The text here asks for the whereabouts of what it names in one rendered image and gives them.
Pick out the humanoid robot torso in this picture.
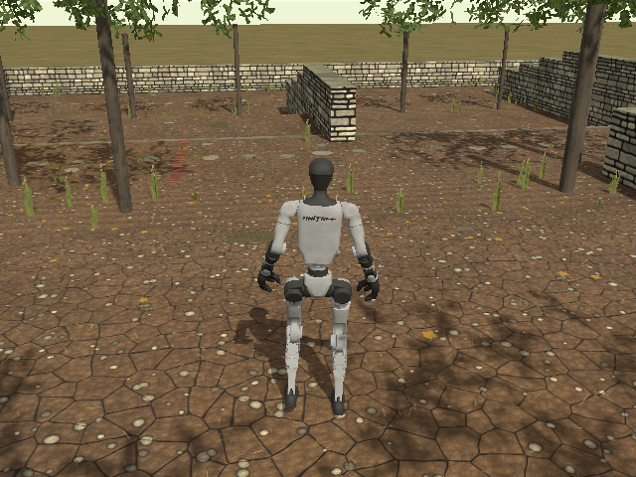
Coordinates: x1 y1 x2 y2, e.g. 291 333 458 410
296 196 343 298

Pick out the robot right upper arm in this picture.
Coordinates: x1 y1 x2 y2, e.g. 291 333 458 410
341 202 368 257

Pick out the robot left hand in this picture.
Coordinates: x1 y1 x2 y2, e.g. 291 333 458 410
257 271 280 292

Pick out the robot right shin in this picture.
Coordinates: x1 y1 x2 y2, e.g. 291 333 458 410
332 334 347 401

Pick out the robot right hand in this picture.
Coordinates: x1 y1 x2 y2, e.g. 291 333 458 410
357 279 380 301

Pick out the robot left forearm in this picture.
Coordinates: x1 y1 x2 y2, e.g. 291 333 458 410
260 240 280 276

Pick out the robot left upper arm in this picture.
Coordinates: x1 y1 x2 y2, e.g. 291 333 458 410
270 200 299 255

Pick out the robot right forearm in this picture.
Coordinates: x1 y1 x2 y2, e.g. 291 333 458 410
358 242 378 282

